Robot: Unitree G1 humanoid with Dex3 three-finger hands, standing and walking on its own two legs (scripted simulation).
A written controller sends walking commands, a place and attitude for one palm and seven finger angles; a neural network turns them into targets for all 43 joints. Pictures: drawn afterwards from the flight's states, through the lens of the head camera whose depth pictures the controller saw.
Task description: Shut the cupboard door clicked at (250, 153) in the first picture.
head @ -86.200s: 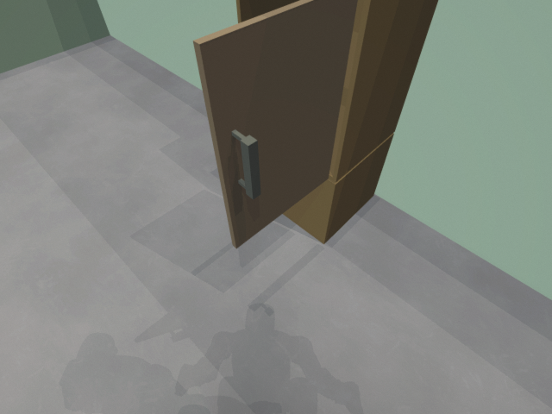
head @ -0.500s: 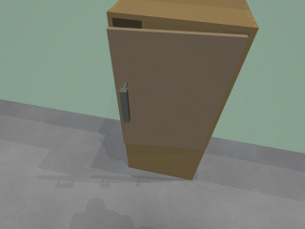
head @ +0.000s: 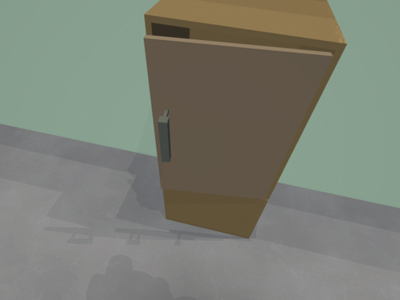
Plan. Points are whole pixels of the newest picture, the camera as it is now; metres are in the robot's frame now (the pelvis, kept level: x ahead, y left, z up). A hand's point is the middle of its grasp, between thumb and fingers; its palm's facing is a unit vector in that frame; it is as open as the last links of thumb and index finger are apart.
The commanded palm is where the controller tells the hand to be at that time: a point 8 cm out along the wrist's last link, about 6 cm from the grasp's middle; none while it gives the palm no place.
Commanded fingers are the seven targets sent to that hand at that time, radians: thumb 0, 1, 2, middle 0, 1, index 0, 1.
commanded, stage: look again from close up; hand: left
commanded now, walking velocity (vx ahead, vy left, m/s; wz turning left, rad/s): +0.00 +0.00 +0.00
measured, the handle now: (166, 135) +0.55 +0.13 -0.02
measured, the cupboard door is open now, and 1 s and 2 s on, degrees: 8 8 8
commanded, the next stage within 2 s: shuffle to correct the standing spot in 0.24 s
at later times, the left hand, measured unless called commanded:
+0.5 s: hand out of the picture +0.04 +0.16 -0.18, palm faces -0.02 -0.99 -0.17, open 7.4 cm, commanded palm none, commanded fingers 0.00 0.90 0.90 -0.20 -0.30 -0.20 -0.30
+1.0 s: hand out of the picture +0.07 +0.13 -0.18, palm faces +0.01 -0.98 -0.18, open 7.4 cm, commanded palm none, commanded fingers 0.00 0.90 0.90 -0.20 -0.30 -0.20 -0.30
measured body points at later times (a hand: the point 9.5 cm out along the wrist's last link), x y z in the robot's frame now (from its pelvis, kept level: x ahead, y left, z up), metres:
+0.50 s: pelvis +0.04 -0.01 +0.00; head +0.04 +0.00 +0.45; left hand +0.04 +0.21 -0.16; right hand +0.04 -0.23 -0.15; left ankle +0.06 +0.09 -0.74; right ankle +0.01 -0.13 -0.74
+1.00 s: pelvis +0.07 -0.03 +0.00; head +0.10 -0.02 +0.44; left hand +0.07 +0.19 -0.17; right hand +0.12 -0.27 -0.15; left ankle +0.06 +0.09 -0.74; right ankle +0.01 -0.12 -0.74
